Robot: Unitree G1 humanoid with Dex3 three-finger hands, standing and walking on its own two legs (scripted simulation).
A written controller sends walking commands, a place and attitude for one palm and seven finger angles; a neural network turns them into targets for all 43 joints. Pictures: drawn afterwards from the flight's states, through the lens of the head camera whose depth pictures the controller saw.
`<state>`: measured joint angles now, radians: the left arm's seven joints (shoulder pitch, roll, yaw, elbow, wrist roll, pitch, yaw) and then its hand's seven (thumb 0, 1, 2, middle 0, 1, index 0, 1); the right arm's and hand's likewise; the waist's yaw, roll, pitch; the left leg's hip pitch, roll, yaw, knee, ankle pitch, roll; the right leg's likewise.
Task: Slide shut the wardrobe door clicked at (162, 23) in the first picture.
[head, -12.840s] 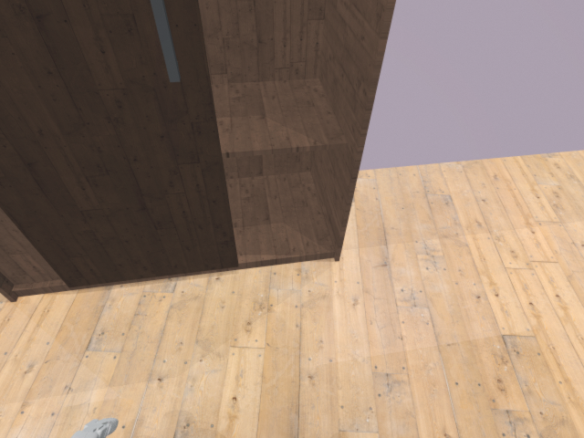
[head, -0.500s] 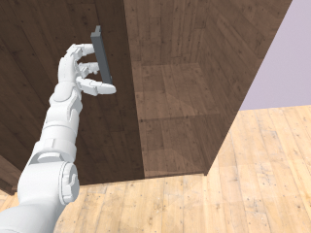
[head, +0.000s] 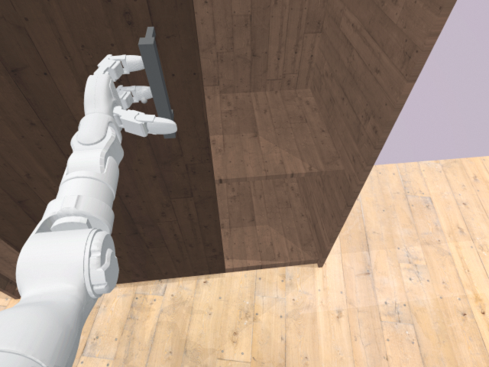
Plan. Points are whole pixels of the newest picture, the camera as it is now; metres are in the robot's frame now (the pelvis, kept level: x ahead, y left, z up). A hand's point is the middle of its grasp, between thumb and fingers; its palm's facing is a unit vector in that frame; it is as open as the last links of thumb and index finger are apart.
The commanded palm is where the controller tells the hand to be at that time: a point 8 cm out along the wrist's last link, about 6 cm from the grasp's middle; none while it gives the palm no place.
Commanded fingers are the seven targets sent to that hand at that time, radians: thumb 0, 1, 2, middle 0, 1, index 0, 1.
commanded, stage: slide the fingers in behind the handle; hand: left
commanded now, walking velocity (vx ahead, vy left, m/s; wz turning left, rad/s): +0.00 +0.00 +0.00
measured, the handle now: (161, 86) +0.53 +0.13 +0.19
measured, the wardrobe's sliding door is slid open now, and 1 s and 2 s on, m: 0.40 0.40 0.40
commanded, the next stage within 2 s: grip the handle and tug to test in 1.66 s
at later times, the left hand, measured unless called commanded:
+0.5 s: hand (155, 104) +0.47 +0.13 +0.19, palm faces +0.07 -1.00 +0.01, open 14.0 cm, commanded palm +0.45 +0.18 +0.19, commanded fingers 0.00 -0.50 0.30 -0.30 -1.20 -0.30 -1.20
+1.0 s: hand (167, 102) +0.48 +0.11 +0.19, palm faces +0.07 -1.00 +0.01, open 14.0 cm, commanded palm +0.45 +0.16 +0.19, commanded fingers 0.00 -0.50 0.30 -0.30 -1.20 -0.30 -1.20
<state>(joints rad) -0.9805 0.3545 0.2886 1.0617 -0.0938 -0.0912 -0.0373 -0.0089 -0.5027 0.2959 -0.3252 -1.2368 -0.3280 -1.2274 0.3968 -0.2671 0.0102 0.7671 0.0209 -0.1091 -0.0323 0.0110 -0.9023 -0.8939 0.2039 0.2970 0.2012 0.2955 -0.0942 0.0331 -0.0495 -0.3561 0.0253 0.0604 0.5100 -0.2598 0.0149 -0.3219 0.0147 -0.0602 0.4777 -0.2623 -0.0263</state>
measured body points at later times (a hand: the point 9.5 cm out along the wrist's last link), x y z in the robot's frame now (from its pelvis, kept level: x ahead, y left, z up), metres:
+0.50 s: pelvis +0.00 +0.00 +0.00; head +0.02 -0.01 +0.45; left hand +0.46 +0.18 +0.19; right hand +0.07 -0.26 -0.12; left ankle +0.00 +0.11 -0.74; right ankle -0.02 -0.10 -0.74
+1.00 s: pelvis +0.01 +0.00 +0.00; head +0.03 -0.01 +0.45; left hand +0.47 +0.16 +0.19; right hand +0.06 -0.26 -0.12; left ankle +0.00 +0.11 -0.74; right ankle -0.02 -0.10 -0.74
